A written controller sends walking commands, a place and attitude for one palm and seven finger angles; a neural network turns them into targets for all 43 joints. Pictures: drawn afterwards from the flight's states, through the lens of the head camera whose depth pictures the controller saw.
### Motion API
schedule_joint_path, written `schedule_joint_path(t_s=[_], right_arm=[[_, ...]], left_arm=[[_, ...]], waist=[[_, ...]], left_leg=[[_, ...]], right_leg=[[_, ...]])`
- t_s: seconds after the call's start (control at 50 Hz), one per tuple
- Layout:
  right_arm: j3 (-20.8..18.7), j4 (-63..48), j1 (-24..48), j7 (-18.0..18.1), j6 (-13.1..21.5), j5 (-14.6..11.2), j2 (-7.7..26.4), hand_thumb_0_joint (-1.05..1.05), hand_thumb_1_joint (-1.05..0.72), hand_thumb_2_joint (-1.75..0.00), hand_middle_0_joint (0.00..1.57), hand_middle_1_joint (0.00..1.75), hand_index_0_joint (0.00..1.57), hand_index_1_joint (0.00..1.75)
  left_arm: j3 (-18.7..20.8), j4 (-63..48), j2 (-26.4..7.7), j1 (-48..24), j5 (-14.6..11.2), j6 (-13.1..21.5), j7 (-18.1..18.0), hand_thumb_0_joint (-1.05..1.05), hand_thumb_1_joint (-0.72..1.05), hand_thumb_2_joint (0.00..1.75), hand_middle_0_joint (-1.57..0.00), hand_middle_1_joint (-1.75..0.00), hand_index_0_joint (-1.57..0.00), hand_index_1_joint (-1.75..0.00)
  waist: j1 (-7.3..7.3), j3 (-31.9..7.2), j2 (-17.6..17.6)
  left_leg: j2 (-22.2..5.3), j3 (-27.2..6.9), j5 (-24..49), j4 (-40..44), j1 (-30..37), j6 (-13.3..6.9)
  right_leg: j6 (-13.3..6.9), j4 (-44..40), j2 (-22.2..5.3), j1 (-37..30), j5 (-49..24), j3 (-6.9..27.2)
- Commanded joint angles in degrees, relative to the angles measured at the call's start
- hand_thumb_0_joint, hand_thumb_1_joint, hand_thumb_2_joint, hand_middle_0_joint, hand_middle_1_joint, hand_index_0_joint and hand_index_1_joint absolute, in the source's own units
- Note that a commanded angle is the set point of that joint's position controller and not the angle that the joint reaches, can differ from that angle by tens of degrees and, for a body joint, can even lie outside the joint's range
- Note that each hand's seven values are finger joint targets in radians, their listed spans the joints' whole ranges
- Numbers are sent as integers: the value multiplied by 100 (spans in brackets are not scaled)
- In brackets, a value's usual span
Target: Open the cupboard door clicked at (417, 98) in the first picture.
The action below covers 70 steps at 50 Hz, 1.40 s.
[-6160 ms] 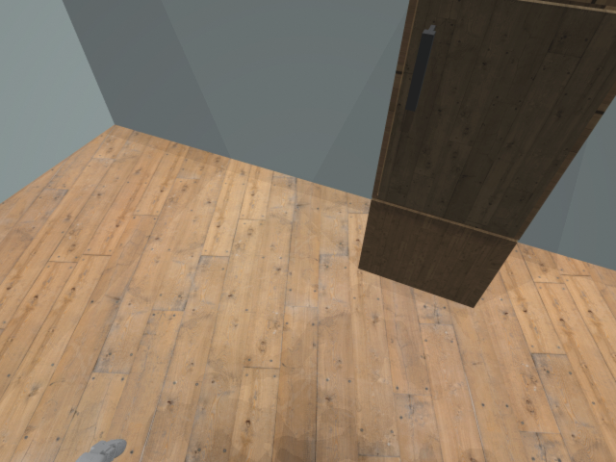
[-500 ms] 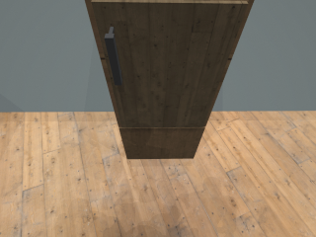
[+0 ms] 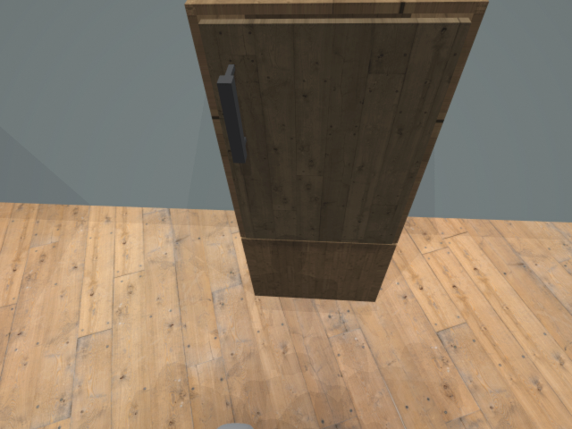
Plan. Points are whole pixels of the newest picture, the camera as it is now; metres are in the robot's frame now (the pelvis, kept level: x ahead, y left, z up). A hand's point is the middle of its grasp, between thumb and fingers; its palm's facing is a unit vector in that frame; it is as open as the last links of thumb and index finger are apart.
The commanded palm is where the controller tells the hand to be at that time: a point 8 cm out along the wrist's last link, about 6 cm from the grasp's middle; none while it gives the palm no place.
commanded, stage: look again from close up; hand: left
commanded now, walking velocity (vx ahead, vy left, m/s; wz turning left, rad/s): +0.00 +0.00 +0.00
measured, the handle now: (235, 116) +0.61 +0.15 +0.09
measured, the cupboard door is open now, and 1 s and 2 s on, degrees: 0 0 0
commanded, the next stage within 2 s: shuffle to correct the standing spot in 0.48 s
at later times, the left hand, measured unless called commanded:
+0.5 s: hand out of the picture -0.02 +0.29 -0.18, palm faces +0.03 -0.98 -0.21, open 7.4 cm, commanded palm none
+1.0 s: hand out of the picture +0.05 +0.21 -0.17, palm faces -0.05 -0.98 -0.19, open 7.3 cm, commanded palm none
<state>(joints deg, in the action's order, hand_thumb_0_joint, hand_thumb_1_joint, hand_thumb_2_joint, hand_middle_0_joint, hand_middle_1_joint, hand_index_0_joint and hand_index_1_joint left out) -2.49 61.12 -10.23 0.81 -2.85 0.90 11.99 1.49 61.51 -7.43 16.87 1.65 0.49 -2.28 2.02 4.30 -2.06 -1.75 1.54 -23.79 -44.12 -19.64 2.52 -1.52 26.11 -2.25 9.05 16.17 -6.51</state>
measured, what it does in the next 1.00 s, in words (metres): steps on the spot: left foot, then right foot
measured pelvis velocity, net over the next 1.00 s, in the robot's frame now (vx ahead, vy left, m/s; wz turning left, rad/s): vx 0.01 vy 0.03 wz -0.04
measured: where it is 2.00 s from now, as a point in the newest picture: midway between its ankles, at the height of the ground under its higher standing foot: outside the picture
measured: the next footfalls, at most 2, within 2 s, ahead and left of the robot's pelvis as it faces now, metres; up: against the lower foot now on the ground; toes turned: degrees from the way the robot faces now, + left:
left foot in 0.10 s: +0.05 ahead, +0.14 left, +0.00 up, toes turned +2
right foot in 1.00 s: +0.05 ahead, -0.08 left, +0.00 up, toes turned -5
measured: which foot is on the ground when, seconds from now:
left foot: up 0.00-0.08, down 0.10-1.00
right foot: down 0.00-0.66, up 0.68-0.98, down 1.00-1.00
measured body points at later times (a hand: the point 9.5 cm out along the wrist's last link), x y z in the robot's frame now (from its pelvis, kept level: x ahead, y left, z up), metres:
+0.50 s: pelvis -0.02 +0.10 -0.01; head -0.02 +0.11 +0.44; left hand -0.02 +0.34 -0.16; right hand +0.03 -0.14 -0.15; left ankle +0.01 +0.14 -0.74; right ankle -0.02 -0.09 -0.74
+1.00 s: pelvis +0.01 +0.03 -0.01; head +0.02 +0.03 +0.44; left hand +0.05 +0.26 -0.16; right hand -0.03 -0.20 -0.16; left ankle +0.01 +0.14 -0.74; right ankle +0.01 -0.08 -0.74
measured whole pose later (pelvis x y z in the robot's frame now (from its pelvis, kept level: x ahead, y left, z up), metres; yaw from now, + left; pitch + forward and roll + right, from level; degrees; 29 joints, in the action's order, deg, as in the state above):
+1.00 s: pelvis +0.01 +0.03 -0.01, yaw -3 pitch +1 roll +0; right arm -1.5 61.3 -20.5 2.4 1.0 2.1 9.9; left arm 2.1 58.4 -9.6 16.1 1.9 -1.2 0.6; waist -2.0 -0.1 -0.5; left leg 0.0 4.4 -15.5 -28.6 -14.5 -2.0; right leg -1.5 30.6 -0.7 16.4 18.7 -2.5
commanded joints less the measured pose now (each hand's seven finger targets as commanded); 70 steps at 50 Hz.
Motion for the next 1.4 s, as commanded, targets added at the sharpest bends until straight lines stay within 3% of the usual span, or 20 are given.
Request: schedule_joint_path(t_s=[0.0,0.04,0.08,0.12,0.2,0.28,0.58,0.72,0.86,0.94,0.96,1.0,1.02,1.12,1.26,1.28,1.3,1.32,1.34,1.38], right_arm=[[36,-941,55,-73,243,-72,160,0,-90,-90,20,30,20,30],[72,-882,-395,-67,282,-61,146,0,-90,-90,20,30,20,30],[34,-840,-582,-30,371,-6,570,0,-90,-90,20,30,20,30],[27,-967,-476,36,340,47,755,0,-90,-90,20,30,20,30],[81,-1053,-188,45,320,18,658,0,-90,-90,20,30,20,30],[55,-1033,-317,40,347,26,676,0,-90,-90,20,30,20,30],[103,-537,-699,78,447,8,557,0,-90,-90,20,30,20,30],[-37,-326,-1152,178,432,76,785,0,-90,-90,20,30,20,30],[-58,-231,-1265,242,511,118,704,0,-90,-90,20,30,20,30],[-86,-244,-1061,222,450,86,697,0,-90,-90,20,30,20,30],[-64,-254,-1045,198,443,63,564,0,-90,-90,20,30,20,30],[54,-525,-781,143,432,37,128,0,-90,-90,20,30,20,30],[8,-618,-504,107,396,70,210,0,-90,-90,20,30,20,30],[-4,-438,-735,-17,325,67,-26,0,-90,-90,20,30,20,30],[62,-345,-1235,116,466,48,-66,0,-90,-90,20,30,20,30],[10,-212,-1693,172,518,62,199,0,-90,-90,20,30,20,30],[-104,-222,-2005,241,565,107,817,0,-90,-90,20,30,20,30],[-170,-256,-2159,295,520,61,1141,0,-90,-90,20,30,20,30],[-187,-392,-1868,289,459,67,1186,0,-90,-90,20,30,20,30],[-62,-419,-1162,324,526,94,682,0,-90,-90,20,30,20,30]], left_arm=[[173,-456,-1202,596,-14,270,-180,0,90,90,-20,-30,-20,-30],[199,-551,-1244,282,-16,196,-158,0,90,90,-20,-30,-20,-30],[71,-512,-810,449,-61,73,-135,0,90,90,-20,-30,-20,-30],[23,-483,-558,714,-32,-18,-112,0,90,90,-20,-30,-20,-30],[-34,-494,-641,498,13,-108,-4,0,90,90,-20,-30,-20,-30],[-33,-498,-720,599,20,-113,44,0,90,90,-20,-30,-20,-30],[-89,-339,-683,603,-12,-51,50,0,90,90,-20,-30,-20,-30],[5,-456,-587,306,61,-133,202,0,90,90,-20,-30,-20,-30],[48,-580,-334,-2,4,-118,296,0,90,90,-20,-30,-20,-30],[98,-404,-342,499,11,-105,295,0,90,90,-20,-30,-20,-30],[129,-379,-510,643,27,-95,273,0,90,90,-20,-30,-20,-30],[215,-327,-1106,1084,30,-71,175,0,90,90,-20,-30,-20,-30],[208,-359,-1097,1122,-13,-88,134,0,90,90,-20,-30,-20,-30],[106,-537,-708,359,29,91,44,0,90,90,-20,-30,-20,-30],[99,-471,-789,478,-22,-6,141,0,90,90,-20,-30,-20,-30],[83,-485,-683,541,-55,-12,177,0,90,90,-20,-30,-20,-30],[57,-571,-407,742,-98,-13,223,0,90,90,-20,-30,-20,-30],[49,-759,-620,544,-48,-30,231,0,90,90,-20,-30,-20,-30],[153,-879,-772,321,21,-89,231,0,90,90,-20,-30,-20,-30],[199,-772,-621,76,84,-141,264,0,90,90,-20,-30,-20,-30]], waist=[[-59,-999,686],[-326,-966,495],[-258,-737,-199],[-82,-400,-417],[-87,650,-360],[-97,163,-202],[-163,-206,4],[-384,-96,-189],[-391,-263,-296],[-113,-382,-32],[-35,-311,386],[163,-194,1956],[235,-54,1380],[-309,96,542],[-443,-414,584],[-602,-740,132],[-626,-1047,-1253],[-739,-1082,-1193],[-695,-743,-579],[-356,-71,-585]], left_leg=[[63,78,180,154,-266,-285],[143,127,919,1463,551,-291],[-584,-600,2711,1814,969,-517],[-1012,-849,2878,1935,577,-869],[-657,-1155,77,2885,-402,-792],[-632,-1376,-802,3226,-135,-749],[-636,-1390,-180,3298,527,-549],[-1476,-2163,-368,3371,1071,-1382],[-1553,-1414,1500,3030,899,-1459],[-1214,-897,890,2333,10,-1078],[-908,-597,250,1914,-624,-889],[183,604,-1130,-232,-1952,-497],[90,350,-1234,-1254,-1893,-541],[-169,323,-73,-1732,-1362,-443],[-8,693,1098,1458,650,-399],[-461,190,1725,1939,1560,-544],[-2046,-1960,2960,2306,2464,-1232],[-3066,-3055,3833,2501,2599,-1990],[-3143,-2752,3017,2682,1891,-2199],[-2397,-1835,3180,2840,891,-1656]], right_leg=[[-623,72,-1429,-936,-5359,1256],[-430,338,-1114,-437,-3468,781],[2,686,-453,310,-1181,397],[89,439,-183,490,444,270],[67,380,-84,678,420,346],[52,426,-64,641,287,449],[4,136,-61,639,84,838],[-35,1799,19,1955,940,748],[19,1482,-14,1566,773,600],[12,17,204,100,-95,349],[-64,-381,-40,-477,32,722],[-877,-1418,-1615,-865,1104,2773],[-1211,-1668,-1847,-389,1248,2785],[-1184,-1417,-1109,420,-660,1274],[-823,-153,-544,423,-1941,806],[-580,828,-337,780,-1724,634],[-130,2131,201,2107,158,178],[-45,3496,227,2735,1786,482],[-34,4107,-3,2791,1698,896],[117,4514,-106,2903,776,997]])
